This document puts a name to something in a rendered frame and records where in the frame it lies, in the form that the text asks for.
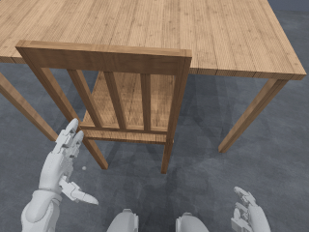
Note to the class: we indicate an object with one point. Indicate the right robot hand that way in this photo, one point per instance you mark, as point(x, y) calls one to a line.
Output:
point(254, 218)

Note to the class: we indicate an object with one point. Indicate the left robot hand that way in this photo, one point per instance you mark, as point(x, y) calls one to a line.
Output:
point(59, 161)

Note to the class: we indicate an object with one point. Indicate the left robot forearm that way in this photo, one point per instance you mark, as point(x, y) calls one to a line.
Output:
point(42, 212)

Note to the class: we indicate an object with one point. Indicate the right robot thigh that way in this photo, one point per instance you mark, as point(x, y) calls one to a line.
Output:
point(190, 224)

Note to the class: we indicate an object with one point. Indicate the chair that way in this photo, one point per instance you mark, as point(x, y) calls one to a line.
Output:
point(137, 96)

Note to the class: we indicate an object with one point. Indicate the table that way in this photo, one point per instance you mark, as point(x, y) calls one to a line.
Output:
point(241, 38)

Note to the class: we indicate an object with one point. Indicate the left robot shin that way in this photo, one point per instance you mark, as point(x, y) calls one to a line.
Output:
point(127, 211)

